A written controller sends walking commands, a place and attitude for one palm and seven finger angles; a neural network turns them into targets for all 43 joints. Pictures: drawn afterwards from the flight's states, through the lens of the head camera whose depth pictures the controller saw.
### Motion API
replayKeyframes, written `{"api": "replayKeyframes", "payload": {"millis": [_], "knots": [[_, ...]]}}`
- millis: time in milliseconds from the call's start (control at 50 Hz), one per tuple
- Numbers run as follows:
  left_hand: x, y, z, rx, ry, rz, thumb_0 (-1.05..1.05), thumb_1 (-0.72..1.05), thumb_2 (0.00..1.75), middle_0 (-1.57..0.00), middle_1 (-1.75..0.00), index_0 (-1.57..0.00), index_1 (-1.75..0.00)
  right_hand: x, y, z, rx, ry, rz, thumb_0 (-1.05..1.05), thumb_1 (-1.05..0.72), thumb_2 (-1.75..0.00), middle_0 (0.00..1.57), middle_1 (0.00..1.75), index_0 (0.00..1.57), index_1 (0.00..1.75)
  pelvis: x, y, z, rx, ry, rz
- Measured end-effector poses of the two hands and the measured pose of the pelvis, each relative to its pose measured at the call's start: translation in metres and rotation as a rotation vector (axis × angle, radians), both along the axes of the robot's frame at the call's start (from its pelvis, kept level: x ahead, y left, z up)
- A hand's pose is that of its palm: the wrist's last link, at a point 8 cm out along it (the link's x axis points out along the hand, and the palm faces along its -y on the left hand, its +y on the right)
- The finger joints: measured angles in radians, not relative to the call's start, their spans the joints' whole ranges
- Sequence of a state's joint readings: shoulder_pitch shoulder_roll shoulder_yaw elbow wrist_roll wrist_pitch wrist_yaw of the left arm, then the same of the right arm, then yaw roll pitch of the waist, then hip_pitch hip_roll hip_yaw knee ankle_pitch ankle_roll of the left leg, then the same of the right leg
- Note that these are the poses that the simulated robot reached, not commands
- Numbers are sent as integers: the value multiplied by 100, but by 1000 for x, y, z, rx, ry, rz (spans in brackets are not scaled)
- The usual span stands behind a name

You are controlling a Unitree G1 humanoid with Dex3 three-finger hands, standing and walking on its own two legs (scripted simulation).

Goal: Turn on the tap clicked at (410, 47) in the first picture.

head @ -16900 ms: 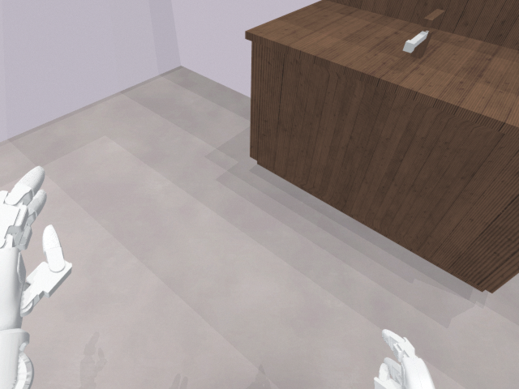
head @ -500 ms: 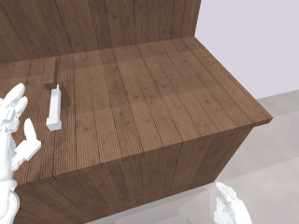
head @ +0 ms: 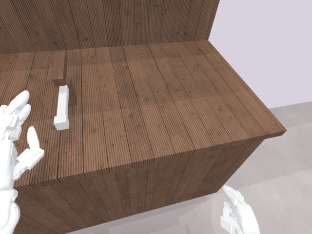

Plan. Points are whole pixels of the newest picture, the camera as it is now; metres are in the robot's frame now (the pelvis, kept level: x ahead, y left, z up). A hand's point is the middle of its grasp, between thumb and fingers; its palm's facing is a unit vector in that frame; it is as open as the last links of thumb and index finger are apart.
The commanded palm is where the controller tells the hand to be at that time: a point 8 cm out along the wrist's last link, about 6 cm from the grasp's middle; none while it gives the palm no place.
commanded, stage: look again from close up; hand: left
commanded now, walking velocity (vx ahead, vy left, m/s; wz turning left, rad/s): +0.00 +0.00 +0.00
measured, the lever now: (61, 122) +0.34 +0.28 +0.08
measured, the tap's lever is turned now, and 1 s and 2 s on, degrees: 0 0 0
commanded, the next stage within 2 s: turn the palm inward beside the body in 0.20 s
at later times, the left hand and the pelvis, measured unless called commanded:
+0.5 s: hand (19, 139) +0.22 +0.27 +0.19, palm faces +0.40 -0.86 -0.32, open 7.4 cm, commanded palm +0.14 +0.28 +0.17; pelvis +0.00 -0.01 -0.01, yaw +2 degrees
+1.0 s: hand (58, 175) +0.19 +0.21 +0.14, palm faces +0.47 -0.82 -0.33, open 7.5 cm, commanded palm +0.11 +0.25 +0.16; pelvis -0.03 -0.08 -0.03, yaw +8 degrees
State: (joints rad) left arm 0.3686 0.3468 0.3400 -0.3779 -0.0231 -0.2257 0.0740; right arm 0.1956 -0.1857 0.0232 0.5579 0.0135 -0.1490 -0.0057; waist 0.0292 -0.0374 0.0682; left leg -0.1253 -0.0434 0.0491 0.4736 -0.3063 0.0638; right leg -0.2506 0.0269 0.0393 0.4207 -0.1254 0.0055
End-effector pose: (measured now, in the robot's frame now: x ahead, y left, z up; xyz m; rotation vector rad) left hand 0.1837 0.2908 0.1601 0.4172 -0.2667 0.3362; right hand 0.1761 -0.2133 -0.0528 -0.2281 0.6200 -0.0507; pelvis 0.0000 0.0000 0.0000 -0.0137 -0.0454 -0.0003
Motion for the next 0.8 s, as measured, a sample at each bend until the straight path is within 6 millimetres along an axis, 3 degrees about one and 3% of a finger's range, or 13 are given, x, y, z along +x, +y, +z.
{"api": "replayKeyframes", "payload": {"millis": [220,300,360,440,480,560,620,720,800], "knots": [[-6,0,23,54,-84,-15,2,89,89,-21,-30,-21,-30,1,3,-3,-17,40,12,1,-90,-90,20,30,20,30,2,4,0,-5,-3,14],[-8,5,20,51,-57,5,2,89,89,-21,-30,-21,-30,0,4,-6,-6,47,0,1,-90,-90,20,30,20,30,3,4,0,-4,-3,14],[3,20,40,196,-86,22,2,88,89,-22,-30,-21,-30,-3,9,-13,-56,76,101,1,-90,-90,20,30,20,30,-1,0,-5,4,6,73],[5,37,57,39,-107,71,2,89,89,-21,-30,-21,-30,-2,7,-25,-21,111,150,1,-90,-90,20,30,20,30,-4,-3,-6,12,20,56],[0,27,48,-23,-44,52,2,89,89,-21,-30,-20,-30,0,2,-26,10,87,133,1,-90,-90,20,30,20,30,-4,-4,-6,18,26,38],[-17,-12,10,-37,144,-9,2,90,90,-20,-30,-20,-30,6,-8,-24,38,33,117,1,-90,-90,20,30,20,30,-11,-12,-10,26,28,37],[-35,-28,-9,-41,167,2,2,89,89,-21,-30,-20,-30,10,-17,-22,24,7,115,1,-90,-90,20,30,20,30,-18,-26,-15,36,39,42],[-63,-25,7,-9,-42,170,2,88,89,-22,-30,-21,-30,12,-34,-27,1,3,137,1,-90,-90,20,30,20,30,-24,-51,-21,31,46,68],[-68,-23,19,-10,-94,248,2,89,89,-21,-30,-21,-30,13,-47,-39,-3,29,149,1,-90,-90,20,30,20,30,-25,-66,-25,19,42,102]]}}
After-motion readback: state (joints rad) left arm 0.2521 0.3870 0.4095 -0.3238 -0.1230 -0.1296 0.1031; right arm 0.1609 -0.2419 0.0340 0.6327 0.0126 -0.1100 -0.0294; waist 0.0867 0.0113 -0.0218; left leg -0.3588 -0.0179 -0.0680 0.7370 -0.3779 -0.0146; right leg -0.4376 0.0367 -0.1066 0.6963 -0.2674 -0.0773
